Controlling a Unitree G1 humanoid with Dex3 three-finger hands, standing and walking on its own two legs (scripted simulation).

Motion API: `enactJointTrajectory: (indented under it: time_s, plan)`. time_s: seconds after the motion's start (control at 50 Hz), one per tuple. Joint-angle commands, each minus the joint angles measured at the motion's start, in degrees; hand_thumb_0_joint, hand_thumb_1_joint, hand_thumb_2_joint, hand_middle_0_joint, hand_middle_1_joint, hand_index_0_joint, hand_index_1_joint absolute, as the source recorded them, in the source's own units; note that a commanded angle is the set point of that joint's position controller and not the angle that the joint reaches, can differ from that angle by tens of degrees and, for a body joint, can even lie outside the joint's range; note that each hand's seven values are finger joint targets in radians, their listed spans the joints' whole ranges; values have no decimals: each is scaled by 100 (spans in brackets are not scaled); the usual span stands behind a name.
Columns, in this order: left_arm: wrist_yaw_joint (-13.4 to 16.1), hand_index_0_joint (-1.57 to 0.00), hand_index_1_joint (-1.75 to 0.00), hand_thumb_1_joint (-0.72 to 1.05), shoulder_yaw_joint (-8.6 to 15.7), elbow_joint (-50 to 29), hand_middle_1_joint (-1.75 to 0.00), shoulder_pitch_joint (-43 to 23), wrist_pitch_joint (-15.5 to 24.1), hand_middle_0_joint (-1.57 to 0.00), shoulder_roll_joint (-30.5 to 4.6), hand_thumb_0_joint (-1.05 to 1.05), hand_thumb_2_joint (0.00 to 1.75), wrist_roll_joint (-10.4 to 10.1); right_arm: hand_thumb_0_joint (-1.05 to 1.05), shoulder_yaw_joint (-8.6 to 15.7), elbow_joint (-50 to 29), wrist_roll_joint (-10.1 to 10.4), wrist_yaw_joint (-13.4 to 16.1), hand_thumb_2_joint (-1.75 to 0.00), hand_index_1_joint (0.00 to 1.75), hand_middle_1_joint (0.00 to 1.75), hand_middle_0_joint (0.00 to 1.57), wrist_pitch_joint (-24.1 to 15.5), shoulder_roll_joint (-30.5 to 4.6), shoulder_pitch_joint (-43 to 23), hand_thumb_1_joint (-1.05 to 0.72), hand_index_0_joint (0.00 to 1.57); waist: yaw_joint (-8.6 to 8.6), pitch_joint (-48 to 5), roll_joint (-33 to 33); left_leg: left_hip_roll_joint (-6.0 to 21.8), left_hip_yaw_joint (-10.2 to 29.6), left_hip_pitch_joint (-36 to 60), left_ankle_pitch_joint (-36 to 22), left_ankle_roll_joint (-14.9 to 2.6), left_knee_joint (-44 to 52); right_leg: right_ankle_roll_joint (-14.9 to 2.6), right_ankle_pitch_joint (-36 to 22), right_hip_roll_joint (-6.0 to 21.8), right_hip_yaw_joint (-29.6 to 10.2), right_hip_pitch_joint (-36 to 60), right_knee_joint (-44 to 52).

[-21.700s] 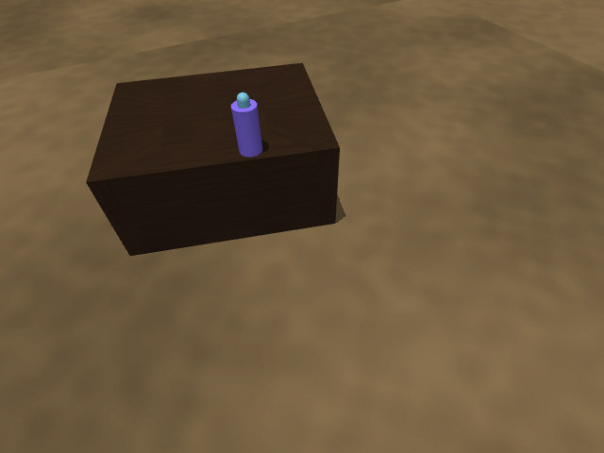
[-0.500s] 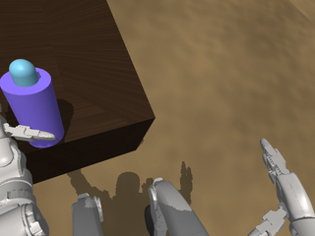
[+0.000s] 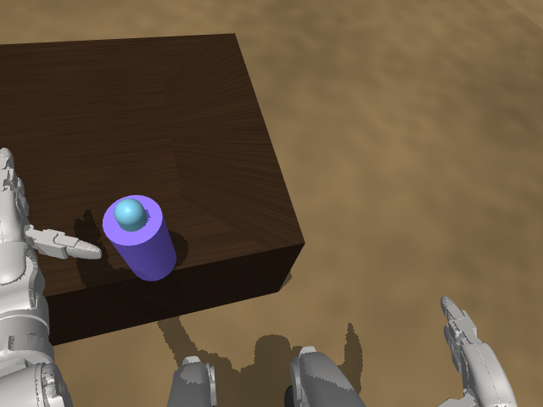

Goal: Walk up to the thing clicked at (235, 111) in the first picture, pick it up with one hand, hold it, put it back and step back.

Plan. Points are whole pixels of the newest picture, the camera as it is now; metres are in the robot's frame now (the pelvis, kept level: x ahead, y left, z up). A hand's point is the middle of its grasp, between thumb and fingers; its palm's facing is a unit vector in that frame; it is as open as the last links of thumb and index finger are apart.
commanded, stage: home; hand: left
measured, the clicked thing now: (142, 237) +0.43 +0.19 -0.12
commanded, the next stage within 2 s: none
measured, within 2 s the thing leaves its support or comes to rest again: neither
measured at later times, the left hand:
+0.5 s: hand (73, 287) +0.31 +0.24 +0.01, palm faces +0.21 -0.93 -0.30, open 17.2 cm
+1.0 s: hand (125, 392) +0.19 +0.16 +0.02, palm faces +0.15 -0.95 -0.26, open 17.4 cm
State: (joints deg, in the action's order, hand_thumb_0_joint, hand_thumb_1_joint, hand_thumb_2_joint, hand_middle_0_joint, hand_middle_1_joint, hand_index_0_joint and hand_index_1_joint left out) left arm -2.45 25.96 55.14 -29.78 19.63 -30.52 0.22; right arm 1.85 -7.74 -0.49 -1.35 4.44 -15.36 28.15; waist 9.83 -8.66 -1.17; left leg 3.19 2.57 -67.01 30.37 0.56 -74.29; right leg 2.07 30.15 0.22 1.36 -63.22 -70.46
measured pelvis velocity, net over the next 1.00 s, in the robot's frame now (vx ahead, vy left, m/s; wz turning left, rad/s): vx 0.02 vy -0.02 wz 0.03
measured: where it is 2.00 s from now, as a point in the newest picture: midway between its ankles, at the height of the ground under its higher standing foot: outside the picture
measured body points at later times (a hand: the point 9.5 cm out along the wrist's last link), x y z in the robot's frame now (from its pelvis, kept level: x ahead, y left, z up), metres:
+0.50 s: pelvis +0.03 -0.01 +0.06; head +0.08 +0.01 +0.51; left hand +0.30 +0.28 +0.03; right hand +0.20 -0.24 +0.03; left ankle +0.04 +0.12 -0.62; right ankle +0.03 -0.15 -0.62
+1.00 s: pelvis +0.02 -0.02 +0.06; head +0.05 -0.02 +0.51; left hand +0.18 +0.21 +0.03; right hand +0.19 -0.25 +0.03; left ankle +0.04 +0.12 -0.62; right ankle +0.03 -0.15 -0.62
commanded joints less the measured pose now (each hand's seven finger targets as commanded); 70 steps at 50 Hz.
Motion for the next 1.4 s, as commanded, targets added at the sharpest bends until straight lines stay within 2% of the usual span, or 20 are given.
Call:
enactJointTrajectory:
  time_s: [0.0, 0.04, 0.1, 0.14, 0.2, 0.26, 0.3, 0.34, 0.4, 0.48, 0.62, 0.64, 0.82, 0.86, 0.9, 0.98, 1.06, 1.08, 1.24, 1.38]
  plan:
    - [486, -7, -9, -49, 498, -1761, -9, -1877, -166, -7, -2518, 0, 16, 246, 0, 609, -309, 4, 136, -16, 13, 13, 14, 43, -885, -55, 33, 14, -634, -2813, 1754, -112, 40, 3079, -1909, 124, 1608, -376, -1353, -221, 127, 1144, 916]
    - [607, -7, -8, -37, 142, -1607, -8, -1866, -306, -7, -1982, 0, 16, 265, 0, 388, -293, 9, 171, -32, 19, 19, 13, 104, -609, -455, 17, 13, -587, -2690, 1594, -131, -37, 2957, -1840, 84, 1686, -346, -1420, -195, 76, 1496, 1090]
    - [775, -6, -8, -40, -98, -1006, -8, -1320, -502, -7, -1563, 0, 15, 309, 0, 88, -480, 44, 270, -53, 19, 19, 14, 113, -473, -818, -7, 14, -538, -2408, 687, -134, -138, 2603, -1597, -33, 1863, -252, -1449, -181, 27, 2128, 1502]
    - [788, -6, -7, -44, -346, -843, -7, -876, -612, -6, -1243, 0, 12, 288, 0, -19, -541, 58, 307, -58, 21, 21, 14, 157, -462, -839, -23, 14, -606, -2373, 590, -131, -154, 2837, -1799, -10, 2025, -258, -1595, -184, 56, 2333, 1611]
    - [773, -6, -7, -47, -641, -622, -7, -312, -860, -6, -908, 0, 10, 224, 0, 103, -678, 143, 359, -64, 22, 22, 15, 237, -686, -393, -44, 15, -475, -2205, 54, -137, -247, 3127, -2267, -51, 2146, -209, -2150, -173, 38, 2700, 1861]
    - [722, -5, -6, -52, -932, -1114, -6, 113, -1105, -5, -637, 0, 7, 110, 0, 60, -256, 238, 381, -70, 24, 24, 17, 346, -608, 23, -55, 17, -531, -1593, 245, -204, -354, 3429, -2511, -30, 2351, -213, -2433, -135, 23, 2672, 2097]
    - [693, -5, -6, -53, -975, -2000, -6, 244, -1228, -5, -616, 0, 7, 21, 0, 33, 272, 300, 355, -72, 25, 25, 17, 350, -467, 183, -59, 17, -645, -1359, 643, -228, -401, 3563, -2521, -16, 2437, -240, -2395, -97, 14, 2584, 2171]
    - [656, -5, -6, -53, -1228, -2271, -6, 949, -1422, -5, -79, 0, 7, -59, 0, 1, 315, 359, 325, -75, 26, 26, 17, 308, -374, -42, -63, 17, -691, -1016, 535, -229, -400, 3455, -2189, -9, 2613, -261, -2095, -92, 62, 2573, 2267]
    - [677, -6, -6, -49, -1170, -3595, -6, 1503, -1546, -6, -135, 0, 9, -119, 0, 15, 326, 389, 312, -73, 25, 25, 17, 243, -323, -147, -60, 17, -855, -1207, 809, -222, -419, 3678, -2199, 13, 2743, -278, -2061, -54, 48, 2874, 2350]
    - [799, -5, -6, -52, -1388, -4814, -6, 2541, -1619, -5, 242, 0, 8, -202, 0, 7, 12, 368, 410, -74, 25, 25, 17, 183, -314, -611, -62, 17, -978, -1235, 727, -208, -403, 3831, -2419, 28, 2806, -258, -2265, -28, 59, 3251, 2346]
    - [897, -5, -6, -53, -2099, -5919, -6, 4595, -1711, -5, 1007, 0, 7, -210, 0, 80, 54, 282, 606, -78, 27, 27, 18, 137, -251, -503, -68, 18, -985, -891, 389, -241, -463, 3687, -2036, -27, 2775, -198, -2032, 18, 43, 3207, 2417]
    - [887, -5, -5, -56, -2208, -5729, -5, 4842, -1749, -5, 1132, 0, 5, -211, 0, 161, 39, 291, 627, -78, 27, 27, 18, 132, -331, -497, -69, 18, -897, -623, 214, -235, -466, 3613, -1858, -37, 2815, -187, -1843, -1, 65, 3078, 2447]
    - [875, -5, -5, -54, -2322, -6148, -5, 5094, -1712, -5, 1212, 0, 6, -171, 0, 157, -37, 244, 756, -84, 28, 28, 19, 59, -196, -275, -79, 19, -833, -112, -102, -312, -581, 3359, -1072, -118, 2781, -121, -1142, 61, 2, 2748, 2617]
    - [881, -5, -5, -54, -2225, -6287, -5, 5064, -1684, -5, 1146, 0, 6, -171, 0, 102, 7, 243, 758, -85, 29, 29, 19, 35, -102, -243, -80, 19, -913, -257, 181, -331, -600, 3404, -1078, -101, 2763, -148, -1136, 96, -51, 2812, 2579]
    - [862, -5, -5, -54, -2380, -6084, -5, 5203, -1704, -5, 1305, 0, 6, -160, 0, 119, -154, 236, 769, -85, 29, 29, 19, -13, -180, -310, -81, 19, -886, -158, -38, -321, -586, 3377, -1012, -106, 2789, -139, -1050, 67, -12, 2760, 2580]
    - [867, -5, -5, -54, -2358, -5967, -5, 5488, -1703, -5, 1338, 0, 6, -172, 0, 64, -194, 230, 760, -84, 28, 28, 19, -31, -100, -399, -80, 19, -1047, -102, -105, -356, -605, 3212, -831, -107, 2771, -137, -789, 92, -34, 2804, 2672]
    - [882, -5, -5, -54, -2274, -5936, -5, 5600, -1702, -5, 1283, 0, 6, -161, 0, 185, -218, 219, 746, -90, 30, 30, 20, -38, -220, -377, -88, 20, -1071, -249, 26, -324, -571, 3245, -1052, -74, 2778, -165, -998, 52, 9, 2851, 2519]
    - [882, -5, -5, -55, -2305, -6045, -5, 5512, -1677, -5, 1291, 0, 6, -165, 0, 68, -208, 227, 741, -89, 30, 30, 20, -23, -112, -385, -88, 20, -1074, -228, 3, -317, -567, 3227, -1057, -77, 2760, -164, -984, 58, 3, 2855, 2523]
    - [900, -5, -6, -53, -2344, -6107, -6, 5348, -1644, -5, 1319, 0, 7, -176, 0, 133, -147, 241, 745, -90, 30, 30, 20, -18, -118, -278, -90, 20, -978, -87, 116, -305, -579, 3241, -824, -69, 2833, -170, -788, 37, -12, 2710, 2523]
    - [897, -5, -6, -51, -2332, -6075, -6, 5429, -1671, -5, 1333, 0, 8, -160, 0, 144, -225, 221, 751, -90, 30, 30, 20, -59, -151, -214, -90, 20, -957, -253, 24, -290, -561, 3328, -1089, -68, 2765, -157, -1051, 20, 10, 2790, 2471]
